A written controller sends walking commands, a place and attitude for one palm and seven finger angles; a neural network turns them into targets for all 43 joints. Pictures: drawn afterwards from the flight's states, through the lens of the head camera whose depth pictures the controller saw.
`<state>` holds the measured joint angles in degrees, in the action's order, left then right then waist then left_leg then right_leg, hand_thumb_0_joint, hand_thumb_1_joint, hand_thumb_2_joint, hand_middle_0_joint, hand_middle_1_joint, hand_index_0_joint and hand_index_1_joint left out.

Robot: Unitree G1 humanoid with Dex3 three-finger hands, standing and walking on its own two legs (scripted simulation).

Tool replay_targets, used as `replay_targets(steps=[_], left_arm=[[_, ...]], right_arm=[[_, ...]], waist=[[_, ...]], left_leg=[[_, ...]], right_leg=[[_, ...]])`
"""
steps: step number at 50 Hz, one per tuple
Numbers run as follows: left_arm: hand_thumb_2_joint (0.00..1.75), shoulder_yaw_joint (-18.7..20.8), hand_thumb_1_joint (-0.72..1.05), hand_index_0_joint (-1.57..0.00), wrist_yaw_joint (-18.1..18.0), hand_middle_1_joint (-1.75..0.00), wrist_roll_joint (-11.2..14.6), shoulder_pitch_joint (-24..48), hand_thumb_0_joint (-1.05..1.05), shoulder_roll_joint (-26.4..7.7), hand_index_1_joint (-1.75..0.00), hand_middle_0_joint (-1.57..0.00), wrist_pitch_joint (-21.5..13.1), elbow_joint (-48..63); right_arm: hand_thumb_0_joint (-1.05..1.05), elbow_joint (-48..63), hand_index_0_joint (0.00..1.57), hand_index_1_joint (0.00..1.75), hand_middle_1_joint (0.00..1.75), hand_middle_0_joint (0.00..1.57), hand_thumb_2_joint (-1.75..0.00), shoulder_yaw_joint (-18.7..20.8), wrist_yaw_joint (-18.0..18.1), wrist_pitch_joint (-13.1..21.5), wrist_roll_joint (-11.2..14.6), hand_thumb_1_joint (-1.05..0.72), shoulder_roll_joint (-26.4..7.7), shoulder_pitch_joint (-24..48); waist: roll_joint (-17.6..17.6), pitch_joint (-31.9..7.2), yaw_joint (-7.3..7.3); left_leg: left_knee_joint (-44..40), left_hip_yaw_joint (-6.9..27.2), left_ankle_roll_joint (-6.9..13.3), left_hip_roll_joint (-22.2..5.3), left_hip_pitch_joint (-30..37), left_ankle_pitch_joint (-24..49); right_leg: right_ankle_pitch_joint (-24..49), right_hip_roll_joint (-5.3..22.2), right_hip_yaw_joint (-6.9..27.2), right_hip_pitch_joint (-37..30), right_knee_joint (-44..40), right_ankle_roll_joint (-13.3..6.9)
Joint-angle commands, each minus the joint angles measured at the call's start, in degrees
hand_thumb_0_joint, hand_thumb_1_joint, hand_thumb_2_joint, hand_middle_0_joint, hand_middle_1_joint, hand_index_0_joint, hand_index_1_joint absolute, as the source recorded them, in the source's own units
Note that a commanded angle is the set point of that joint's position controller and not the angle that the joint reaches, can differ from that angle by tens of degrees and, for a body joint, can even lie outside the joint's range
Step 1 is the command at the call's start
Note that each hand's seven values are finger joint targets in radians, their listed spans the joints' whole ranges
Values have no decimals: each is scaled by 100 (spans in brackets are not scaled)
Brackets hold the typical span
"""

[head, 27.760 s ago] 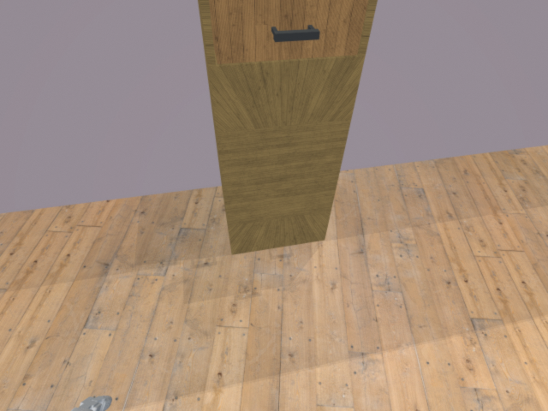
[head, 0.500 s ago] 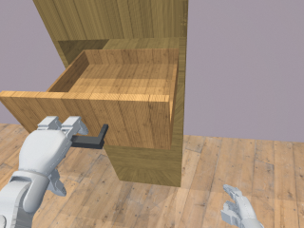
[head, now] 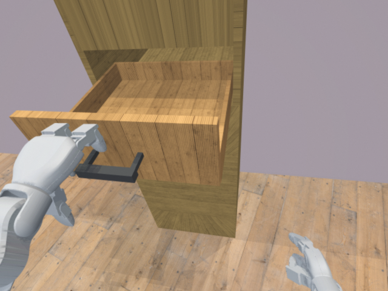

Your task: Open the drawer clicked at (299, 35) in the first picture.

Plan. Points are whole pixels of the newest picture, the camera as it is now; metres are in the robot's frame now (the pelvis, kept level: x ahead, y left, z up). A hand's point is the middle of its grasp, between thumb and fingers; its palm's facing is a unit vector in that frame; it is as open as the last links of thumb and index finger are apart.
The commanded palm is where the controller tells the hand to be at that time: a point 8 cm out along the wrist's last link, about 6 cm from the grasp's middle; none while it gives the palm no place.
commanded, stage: lift the hand off the handle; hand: left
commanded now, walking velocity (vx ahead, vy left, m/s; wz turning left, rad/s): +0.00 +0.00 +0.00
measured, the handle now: (111, 164) +0.27 +0.21 +0.17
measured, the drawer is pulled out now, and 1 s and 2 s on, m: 0.28 0.28 0.28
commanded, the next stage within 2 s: draw the hand back to the body in 0.84 s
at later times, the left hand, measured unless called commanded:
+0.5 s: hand (61, 125) +0.26 +0.24 +0.27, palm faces +0.30 +0.02 -0.95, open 13.8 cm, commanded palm +0.19 +0.25 +0.34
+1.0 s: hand (68, 110) +0.26 +0.23 +0.29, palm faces +0.32 +0.02 -0.95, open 13.9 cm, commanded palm +0.19 +0.24 +0.36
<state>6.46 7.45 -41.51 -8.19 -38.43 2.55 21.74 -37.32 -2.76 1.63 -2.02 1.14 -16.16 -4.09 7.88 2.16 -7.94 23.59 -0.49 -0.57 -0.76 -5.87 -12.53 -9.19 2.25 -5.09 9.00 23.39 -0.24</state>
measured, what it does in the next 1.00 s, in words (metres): stands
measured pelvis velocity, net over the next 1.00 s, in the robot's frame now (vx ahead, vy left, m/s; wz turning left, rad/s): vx -0.02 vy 0.00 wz -0.02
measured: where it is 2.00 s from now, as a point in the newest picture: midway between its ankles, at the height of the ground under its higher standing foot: outside the picture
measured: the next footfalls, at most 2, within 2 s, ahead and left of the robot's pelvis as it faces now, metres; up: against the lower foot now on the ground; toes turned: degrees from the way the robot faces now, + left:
none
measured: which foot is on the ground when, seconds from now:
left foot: down 0.00-1.00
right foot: down 0.00-1.00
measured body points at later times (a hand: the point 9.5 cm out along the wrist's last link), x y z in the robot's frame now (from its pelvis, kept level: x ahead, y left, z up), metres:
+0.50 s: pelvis -0.01 +0.00 +0.00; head -0.03 -0.06 +0.44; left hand +0.23 +0.24 +0.32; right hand +0.23 -0.19 -0.09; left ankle +0.01 +0.13 -0.74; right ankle +0.05 -0.12 -0.74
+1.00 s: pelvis -0.02 +0.00 -0.01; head -0.03 -0.07 +0.44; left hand +0.24 +0.22 +0.34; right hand +0.23 -0.20 -0.10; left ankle +0.01 +0.13 -0.74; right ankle +0.05 -0.12 -0.74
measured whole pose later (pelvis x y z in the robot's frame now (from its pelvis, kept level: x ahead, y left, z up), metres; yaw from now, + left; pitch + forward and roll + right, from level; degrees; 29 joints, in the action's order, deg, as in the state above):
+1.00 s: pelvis -0.02 +0.00 -0.01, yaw -1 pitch -3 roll +1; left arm 9.7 17.9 -37.3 13.6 -43.8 11.1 22.5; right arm -34.3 -3.9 -1.4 -3.4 2.9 -17.0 -3.4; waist 8.3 0.0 -7.1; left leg 28.0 -1.6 -0.7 -0.6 -11.9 -13.2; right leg -10.2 2.6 -3.6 16.2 29.3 -0.6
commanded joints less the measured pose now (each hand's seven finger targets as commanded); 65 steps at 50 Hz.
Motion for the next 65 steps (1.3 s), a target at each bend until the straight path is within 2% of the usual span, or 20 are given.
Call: replay_targets(steps=[1, 7, 9, 12, 19, 22, 26, 27, 29, 37, 40, 45, 47, 48, 52, 54, 57, 59, 63, 65], left_arm=[[30, 1260, -50, -30, -332, -120, 18, 2180, 0, -1568, -120, -30, -71, 1304], [30, 1803, -50, -30, -297, -120, 288, 2200, 0, -2023, -120, -30, -108, 1485], [30, 1217, -50, -30, -196, -120, 206, 2332, 0, -1459, -120, -30, 84, 970], [30, 1315, -50, -30, -26, -120, 316, 2569, 0, -1656, -120, -30, 392, 682], [30, 1060, -50, -30, 331, -120, 159, 2983, 0, -1571, -120, -30, 634, 626], [30, 1614, -50, -30, 405, -120, 228, 3097, 0, -2232, -120, -30, 675, 773], [30, 1464, -50, -30, 552, -120, 239, 3427, 0, -2113, -120, -30, 743, 845], [30, 1842, -50, -30, 536, -120, 357, 3446, 0, -2519, -120, -30, 738, 918], [30, 1591, -50, -30, 656, -120, 333, 3450, 0, -2195, -120, -30, 822, 614], [30, 1657, -50, -30, 812, -120, 590, 3813, 0, -2374, -120, -30, 827, 518], [30, 1224, -50, -30, 888, -120, 527, 3803, 0, -1896, -120, -30, 836, 135], [30, 1262, -50, -30, 836, -120, 365, 3970, 0, -2060, -120, -30, 827, 746], [30, 1665, -50, -30, 732, -120, 384, 4024, 0, -2544, -120, -30, 811, 1123], [30, 1565, -50, -30, 765, -120, 259, 4048, 0, -2365, -120, -30, 879, 992], [30, 2411, -50, -30, 671, -120, 484, 3478, 0, -3060, -120, -30, 891, 1182], [30, 2100, -50, -30, 763, -120, 547, 3184, 0, -2513, -120, -30, 980, 680], [30, 2187, -50, -30, 846, -120, 831, 2910, 0, -2611, -120, -30, 902, 422], [30, 1838, -50, -30, 944, -120, 811, 2863, 0, -2208, -120, -30, 898, 27], [30, 1547, -50, -30, 1029, -120, 781, 2821, 0, -2020, -120, -30, 769, 1143], [30, 1621, -50, -30, 984, -120, 770, 2562, 0, -2134, -120, -30, 701, 1489]], right_arm=[[0, 1028, 20, 30, 30, 20, -90, 174, 15, 379, 13, -90, -425, 1147], [0, 1048, 20, 30, 30, 20, -90, 198, 3, 502, 61, -90, -466, 1229], [0, 969, 20, 30, 30, 20, -90, 145, -52, 424, 41, -90, -370, 1201], [0, 1017, 20, 30, 30, 20, -90, 156, -64, 388, 175, -90, -517, 1313], [0, 1164, 20, 30, 30, 20, -90, 86, -172, 220, 137, -90, -438, 1354], [0, 1218, 20, 30, 30, 20, -90, 106, -164, 172, 193, -90, -561, 1405], [0, 1288, 20, 30, 30, 20, -90, 80, -202, 145, 151, -90, -509, 1406], [0, 1264, 20, 30, 30, 20, -90, 112, -179, 183, 185, -90, -561, 1405], [0, 1255, 20, 30, 30, 20, -90, 70, -221, 151, 162, -90, -472, 1370], [0, 1268, 20, 30, 30, 20, -90, 117, -228, 237, 281, -90, -604, 1330], [0, 1278, 20, 30, 30, 20, -90, 90, -283, 201, 272, -90, -565, 1211], [0, 1380, 20, 30, 30, 20, -90, 101, -313, 174, 230, -90, -540, 1320], [0, 1384, 20, 30, 30, 20, -90, 128, -284, 216, 233, -90, -588, 1372], [0, 1405, 20, 30, 30, 20, -90, 49, -319, 204, 164, -90, -466, 1418], [0, 1345, 20, 30, 30, 20, -90, 124, -282, 121, 188, -90, -570, 1341], [0, 1339, 20, 30, 30, 20, -90, 51, -323, 77, 191, -90, -442, 1299], [0, 1320, 20, 30, 30, 20, -90, 116, -277, 95, 287, -90, -611, 1242], [0, 1314, 20, 30, 30, 20, -90, 63, -295, 120, 251, -90, -562, 1156], [0, 1489, 20, 30, 30, 20, -90, 59, -309, 247, 234, -90, -527, 1346], [0, 1482, 20, 30, 30, 20, -90, 116, -262, 278, 222, -90, -566, 1286]], waist=[[-223, -1145, 126], [-67, -1328, 39], [-239, -954, 103], [-200, -718, 98], [-470, -1173, 41], [-381, -1282, -7], [-392, -1338, -18], [-173, -1458, -38], [-412, -1367, -7], [-436, -1096, 56], [-754, -907, 121], [-508, -1543, 41], [-224, -1859, -12], [-296, -1998, -70], [-335, -1842, -138], [-695, -1286, -42], [-687, -980, 47], [-902, -786, 134], [-279, -1468, 34], [-418, -1495, 84]], left_leg=[[-463, 36, 89, 196, -298, 416], [-327, 113, 39, 157, -318, 584], [-500, 52, 36, 160, -493, 458], [-534, 120, -1, 92, -713, 196], [-511, 46, 66, 122, -737, 150], [-385, 61, 58, 87, -813, 111], [-353, 19, 89, 135, -860, 260], [-246, 46, 62, 85, -809, 352], [-271, 4, 72, 106, -905, 390], [-208, 70, 61, 31, -907, 99], [-310, 56, 75, 44, -1022, -160], [-165, 4, 93, 100, -950, 36], [-33, 18, 83, 85, -852, 236], [-22, 11, 67, 151, -990, 364], [66, 8, 69, 57, -990, 639], [-16, -29, 62, 34, -1174, 494], [38, -32, 55, -29, -1094, 228], [-65, -14, 56, -24, -1197, 29], [34, 16, 62, 94, -1016, 141], [-4, 7, 104, 83, -889, 139]], right_leg=[[-274, -81, 353, -549, -435, 8], [40, -58, 484, -740, -312, -48], [-208, -68, 345, -503, -348, -21], [-300, -71, 422, -386, -324, -49], [-463, -46, 405, -531, -168, -49], [-382, -43, 528, -583, -115, -58], [-315, -6, 496, -520, -44, -43], [-128, 14, 596, -597, -21, -82], [-199, 18, 525, -551, 9, -49], [-450, 40, 562, -149, -73, -48], [-758, 20, 432, 17, -122, 2], [-612, 71, 558, -330, 47, -28], [-311, 81, 670, -526, 131, -67], [-293, 97, 650, -705, 231, -78], [176, 90, 659, -694, 259, -78], [-37, 60, 520, -395, 181, -15], [-266, 45, 572, -80, -5, 13], [-575, 36, 452, 67, -48, 48], [-442, 112, 593, -286, 106, -14], [-417, 81, 522, -268, 104, 26]])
